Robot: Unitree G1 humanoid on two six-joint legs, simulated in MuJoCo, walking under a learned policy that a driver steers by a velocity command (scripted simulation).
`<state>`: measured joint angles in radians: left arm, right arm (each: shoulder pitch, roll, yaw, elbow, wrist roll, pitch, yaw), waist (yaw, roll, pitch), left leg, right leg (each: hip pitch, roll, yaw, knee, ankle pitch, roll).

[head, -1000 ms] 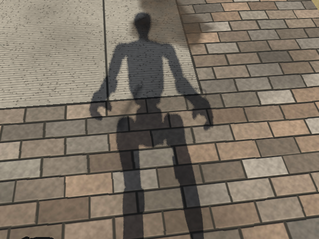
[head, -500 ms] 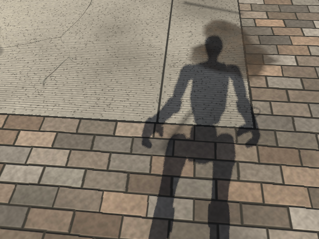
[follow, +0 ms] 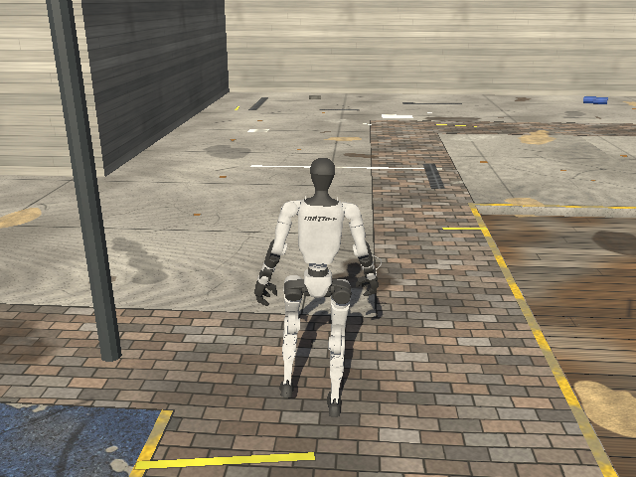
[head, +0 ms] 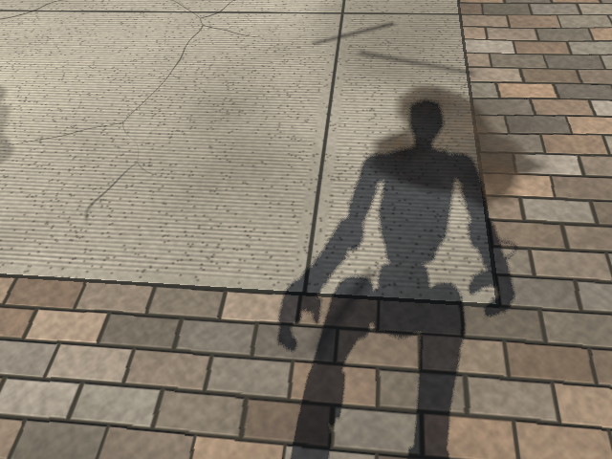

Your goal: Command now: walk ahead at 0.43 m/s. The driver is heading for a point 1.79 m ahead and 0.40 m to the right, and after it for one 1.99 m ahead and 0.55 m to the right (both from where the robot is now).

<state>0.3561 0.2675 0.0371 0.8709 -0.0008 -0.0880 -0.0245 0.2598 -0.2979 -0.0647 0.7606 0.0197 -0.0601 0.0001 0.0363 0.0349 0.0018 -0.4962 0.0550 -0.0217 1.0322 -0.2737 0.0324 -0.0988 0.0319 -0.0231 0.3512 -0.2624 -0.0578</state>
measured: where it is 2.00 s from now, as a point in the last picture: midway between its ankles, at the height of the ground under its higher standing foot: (434, 346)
